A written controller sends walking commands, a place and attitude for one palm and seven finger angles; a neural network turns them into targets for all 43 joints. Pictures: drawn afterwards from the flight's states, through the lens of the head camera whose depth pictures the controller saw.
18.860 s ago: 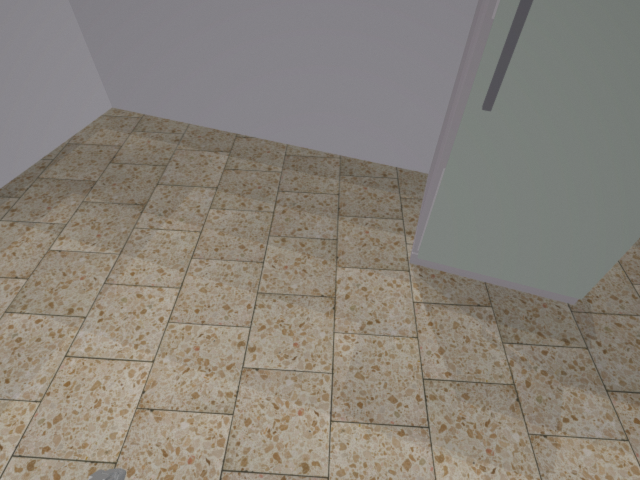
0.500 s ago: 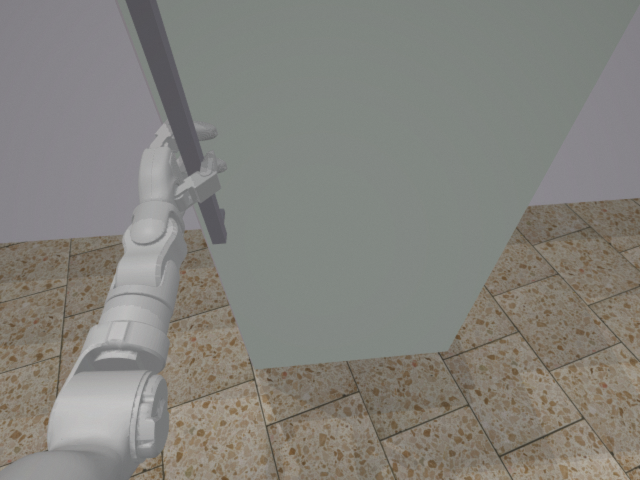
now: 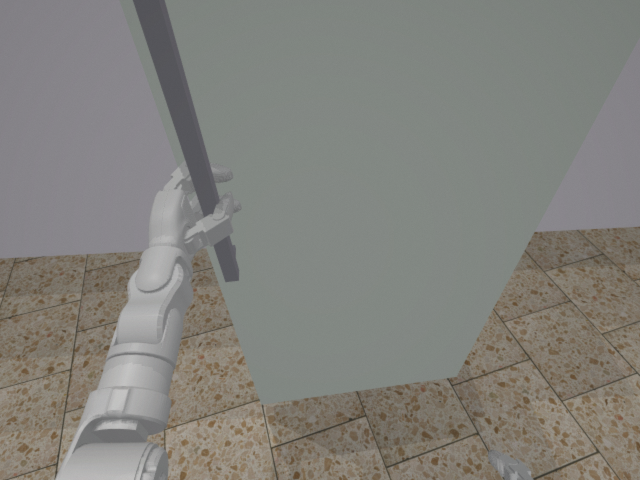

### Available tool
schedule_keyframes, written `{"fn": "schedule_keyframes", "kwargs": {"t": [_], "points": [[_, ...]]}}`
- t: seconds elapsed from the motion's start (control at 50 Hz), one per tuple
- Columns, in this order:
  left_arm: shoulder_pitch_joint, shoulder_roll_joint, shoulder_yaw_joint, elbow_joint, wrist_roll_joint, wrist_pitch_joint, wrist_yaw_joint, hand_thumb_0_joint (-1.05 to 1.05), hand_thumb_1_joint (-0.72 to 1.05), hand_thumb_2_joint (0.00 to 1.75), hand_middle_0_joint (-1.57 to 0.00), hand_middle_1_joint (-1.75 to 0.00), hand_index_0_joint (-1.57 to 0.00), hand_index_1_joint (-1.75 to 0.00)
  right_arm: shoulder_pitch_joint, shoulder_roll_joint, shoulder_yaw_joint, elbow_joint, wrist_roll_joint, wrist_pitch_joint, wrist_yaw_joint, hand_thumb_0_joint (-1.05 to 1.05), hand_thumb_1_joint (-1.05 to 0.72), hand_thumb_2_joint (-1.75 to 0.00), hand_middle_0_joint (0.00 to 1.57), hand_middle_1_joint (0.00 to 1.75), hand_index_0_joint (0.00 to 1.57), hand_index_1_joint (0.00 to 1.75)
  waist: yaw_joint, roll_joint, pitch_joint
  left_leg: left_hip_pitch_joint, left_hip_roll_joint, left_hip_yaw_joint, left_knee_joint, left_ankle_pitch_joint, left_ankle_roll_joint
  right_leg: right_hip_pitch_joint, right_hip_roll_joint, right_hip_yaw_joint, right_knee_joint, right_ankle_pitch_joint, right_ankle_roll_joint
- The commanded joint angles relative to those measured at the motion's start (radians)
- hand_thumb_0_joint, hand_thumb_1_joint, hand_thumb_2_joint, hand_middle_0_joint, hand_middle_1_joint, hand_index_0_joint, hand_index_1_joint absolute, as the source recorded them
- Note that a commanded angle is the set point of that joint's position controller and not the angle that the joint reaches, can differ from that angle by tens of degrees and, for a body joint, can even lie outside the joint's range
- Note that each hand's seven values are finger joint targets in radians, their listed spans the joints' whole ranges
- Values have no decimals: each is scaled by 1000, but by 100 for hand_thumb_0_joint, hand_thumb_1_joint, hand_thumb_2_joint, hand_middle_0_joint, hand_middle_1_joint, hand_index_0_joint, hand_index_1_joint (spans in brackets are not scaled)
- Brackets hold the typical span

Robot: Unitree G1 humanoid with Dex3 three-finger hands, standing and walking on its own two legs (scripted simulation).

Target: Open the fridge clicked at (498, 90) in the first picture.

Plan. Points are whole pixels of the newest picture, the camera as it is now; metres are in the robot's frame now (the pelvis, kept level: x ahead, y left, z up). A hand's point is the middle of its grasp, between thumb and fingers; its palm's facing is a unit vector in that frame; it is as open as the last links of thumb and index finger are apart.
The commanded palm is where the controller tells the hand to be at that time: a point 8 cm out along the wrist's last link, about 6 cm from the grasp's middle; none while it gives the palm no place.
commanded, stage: walk backward, drawing the door open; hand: left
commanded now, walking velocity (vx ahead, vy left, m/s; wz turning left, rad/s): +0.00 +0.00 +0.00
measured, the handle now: (194, 135) +0.44 +0.16 +0.24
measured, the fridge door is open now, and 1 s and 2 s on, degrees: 5 35 61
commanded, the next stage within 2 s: stop walking and hold the door back in 1.94 s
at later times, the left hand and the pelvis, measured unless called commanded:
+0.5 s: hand (247, 319) +0.25 +0.08 +0.14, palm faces -0.02 -0.99 -0.15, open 6.3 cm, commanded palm +0.22 +0.13 +0.15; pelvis -0.06 -0.01 +0.01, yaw +2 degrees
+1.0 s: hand (339, 436) +0.14 -0.01 +0.14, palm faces +0.21 -0.96 -0.18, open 6.5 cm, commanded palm +0.10 +0.04 +0.15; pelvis -0.10 -0.17 -0.01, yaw +21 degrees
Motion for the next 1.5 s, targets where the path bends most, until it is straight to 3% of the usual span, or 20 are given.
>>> {"fn": "schedule_keyframes", "kwargs": {"t": [0.0, 0.06, 0.26, 0.5, 0.7, 0.74, 0.78, 0.8, 0.84, 0.88, 0.94, 1.0, 1.1, 1.14, 1.16, 1.24, 1.34, 1.4, 1.44, 1.48], "points": [[-68, 103, 3, -393, -14, -23, -19, 0, 90, 90, -45, -140, -45, -140, -117, -104, -36, -179, 2, -45, -1, 0, -90, -90, 20, 30, 20, 30, 63, -89, -257, 273, -21, -22, -1, 477, 36, 68, -9, -16, -28, 775, 40], [-362, 289, -12, -670, 76, -114, 28, 0, 90, 90, -45, -140, -45, -140, -170, -101, -15, -191, -4, -32, -38, 0, -90, -90, 20, 30, 20, 30, 12, -19, -111, 295, 16, -15, 22, 415, 67, -67, -84, 61, -137, 705, 100], [37, 127, -139, -711, 112, -189, 68, 0, 90, 90, -45, -140, -45, -140, -200, -57, -12, -194, -49, 24, -58, 0, -90, -90, 20, 30, 20, 30, -10, 34, -215, 470, 118, -129, -67, 686, 69, -66, -34, -8, -69, 404, 76], [189, 70, -214, -846, 131, -167, 61, 0, 90, 90, -45, -140, -45, -140, -240, -43, -20, -188, -63, -2, -66, 0, -90, -90, 20, 30, 20, 30, -27, 93, -92, 167, 200, -384, -358, 9, 98, -3, 1, 37, -68, 42, 46], [292, 55, -238, -1003, 162, -141, 58, 0, 90, 90, -45, -140, -45, -140, -200, 12, -41, -107, -52, -103, -82, 0, -90, -90, 20, 30, 20, 30, -43, -120, -73, 146, -22, -25, 143, -28, -11, -119, -169, -65, -220, 280, 23], [307, 39, -263, -1019, 156, -151, 47, 0, 90, 90, -45, -140, -45, -140, -143, 13, -45, -83, -52, -148, -89, 0, -90, -90, 20, 30, 20, 30, -78, -77, -44, 227, 30, -104, -1, 72, 20, -153, -98, -118, -1, 492, 59], [304, 13, -278, -1034, 142, -184, 38, 0, 90, 90, -45, -140, -45, -140, -125, -36, -56, -94, -84, -174, -79, 0, -90, -90, 20, 30, 20, 30, -88, 180, -67, 469, 346, -687, -337, 630, 229, -416, 49, -20, 490, 63, 163], [344, 62, -232, -1057, 175, -200, 25, 0, 90, 90, -45, -140, -45, -140, -193, -43, -64, -105, -117, -177, -68, 0, -90, -90, 20, 30, 20, 30, -31, 245, -80, 327, 462, -819, -330, 509, 261, -365, -22, 179, 656, -105, 111], [415, 65, -195, -1067, 181, -209, 21, 0, 90, 90, -45, -140, -45, -140, -283, -42, -68, -107, -106, -167, -64, 0, -90, -90, 20, 30, 20, 30, 27, 70, -20, 80, 435, -626, -227, 279, 198, -231, -95, 326, 525, -124, 51], [462, -12, -231, -1034, 156, -193, 41, 0, 90, 90, -45, -140, -45, -140, -258, -27, -64, -121, -85, -185, -60, 0, -90, -90, 20, 30, 20, 30, 34, -11, -51, -148, 200, -309, -222, -92, 45, 153, -8, 91, 71, -22, 36], [288, 70, -219, -1194, 182, -170, 58, 0, 90, 90, -45, -140, -45, -140, -218, 37, -55, -116, -48, -168, -66, 0, -90, -90, 20, 30, 20, 30, -45, -153, -82, 45, -89, 28, 294, -202, -63, -131, -232, 63, -320, -113, -66], [299, 70, -213, -1119, 207, -152, 47, 0, 90, 90, -45, -140, -45, -140, -237, 24, -80, -130, -63, -179, -87, 0, -90, -90, 20, 30, 20, 30, -7, -235, 8, -70, -13, -8, 764, -303, -37, -233, -379, 181, -297, -9, -196], [281, 11, -272, -1134, 184, -215, 37, 0, 90, 90, -45, -140, -45, -140, -132, 33, -48, -123, -76, -232, -92, 0, -90, -90, 20, 30, 20, 30, -76, -98, -87, 251, 69, -11, -93, 11, -7, -131, -193, -127, 196, 497, -78], [237, -1, -297, -1143, 196, -250, 36, 0, 90, 90, -45, -140, -45, -140, -151, -67, -82, -151, -101, -230, -68, 0, -90, -90, 20, 30, 20, 30, -52, 183, -114, 613, 547, -677, -221, 795, 205, -561, -58, -18, 597, -137, 80], [255, 29, -257, -1089, 229, -266, 39, 0, 90, 90, -45, -140, -45, -140, -162, -93, -82, -151, -93, -221, -44, 0, -90, -90, 20, 30, 20, 30, -32, 48, -91, 565, 574, -645, -196, 810, 244, -543, -87, 99, 677, -118, 71], [251, 50, -198, -1148, 204, -254, 21, 0, 90, 90, -45, -140, -45, -140, -253, -71, -96, -96, -75, -227, -34, 0, -90, -90, 20, 30, 20, 30, 1, 148, -23, 229, 389, -378, -144, 427, 149, -327, -117, 152, 503, 15, 77], [240, 61, -157, -1132, 171, -223, 56, 0, 90, 90, -45, -140, -45, -140, -235, -31, -73, -134, -17, -210, -28, 0, -90, -90, 20, 30, 20, 30, -4, 116, -93, 30, 145, -198, -85, -53, 42, 151, -11, -74, -96, 158, 109], [294, 205, -10, -1162, 160, -201, 74, 0, 90, 90, -45, -140, -45, -140, -251, -12, -99, -147, -26, -190, -43, 0, -90, -90, 20, 30, 20, 30, 56, -481, -191, -64, -55, -55, 675, -389, -37, 41, -386, 282, -261, 135, -107], [330, 152, -53, -1170, 162, -207, 79, 0, 90, 90, -45, -140, -45, -140, -299, 47, -45, -146, -52, -188, -57, 0, -90, -90, 20, 30, 20, 30, 38, -165, -108, -207, 16, -85, 746, -353, -36, 139, -371, 196, -138, 380, -185], [366, 170, -13, -1140, 158, -220, 87, 0, 90, 90, -45, -140, -45, -140, -284, 40, -36, -144, -62, -172, -63, 0, -90, -90, 20, 30, 20, 30, 43, -162, -119, -187, 21, -12, 623, -350, -52, 195, -326, 49, -91, 574, -168]]}}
